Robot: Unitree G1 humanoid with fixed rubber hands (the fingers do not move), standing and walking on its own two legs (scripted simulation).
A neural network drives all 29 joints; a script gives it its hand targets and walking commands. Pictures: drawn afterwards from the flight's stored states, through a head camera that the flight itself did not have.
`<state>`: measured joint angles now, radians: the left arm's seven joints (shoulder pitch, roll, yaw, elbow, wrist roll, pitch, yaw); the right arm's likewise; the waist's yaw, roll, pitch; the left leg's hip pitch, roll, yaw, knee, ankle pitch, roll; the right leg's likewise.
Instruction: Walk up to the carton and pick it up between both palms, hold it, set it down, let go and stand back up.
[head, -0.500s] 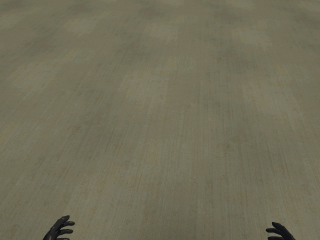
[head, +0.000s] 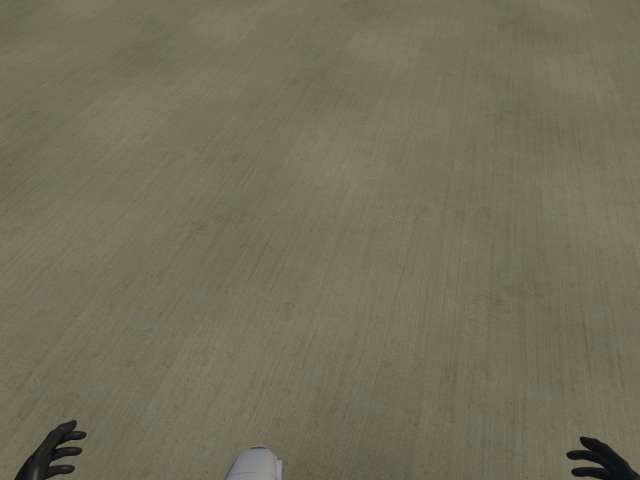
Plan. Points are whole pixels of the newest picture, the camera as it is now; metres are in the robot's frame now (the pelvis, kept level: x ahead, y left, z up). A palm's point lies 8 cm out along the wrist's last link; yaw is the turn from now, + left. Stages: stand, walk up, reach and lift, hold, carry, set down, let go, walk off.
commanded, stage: walk up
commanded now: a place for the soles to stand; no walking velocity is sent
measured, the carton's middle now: out of the picture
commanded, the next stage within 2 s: none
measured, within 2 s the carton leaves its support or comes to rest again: neither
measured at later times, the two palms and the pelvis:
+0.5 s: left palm out of the picture +0.09 +0.49 -0.07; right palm (436, 337) +0.31 -0.17 -0.10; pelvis +0.11 +0.12 -0.02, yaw +19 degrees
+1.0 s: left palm out of the picture +0.06 +0.64 -0.09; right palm (271, 233) +0.51 +0.09 -0.07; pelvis +0.21 +0.29 -0.02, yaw +35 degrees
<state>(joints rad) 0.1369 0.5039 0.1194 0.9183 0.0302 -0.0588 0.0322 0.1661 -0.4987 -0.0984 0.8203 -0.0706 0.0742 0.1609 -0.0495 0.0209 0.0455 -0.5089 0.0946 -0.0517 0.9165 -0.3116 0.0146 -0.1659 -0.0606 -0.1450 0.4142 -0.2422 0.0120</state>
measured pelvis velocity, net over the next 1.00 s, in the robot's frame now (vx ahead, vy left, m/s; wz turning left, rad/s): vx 0.21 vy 0.29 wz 0.61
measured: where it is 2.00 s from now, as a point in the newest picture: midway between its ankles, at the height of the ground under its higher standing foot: (93, 399)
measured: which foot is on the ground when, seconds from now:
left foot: up 0.00-0.12, down 0.14-0.48, up 0.50-0.92, down 0.94-1.00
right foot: down 0.00-0.16, up 0.18-0.46, down 0.48-0.96, up 0.98-1.00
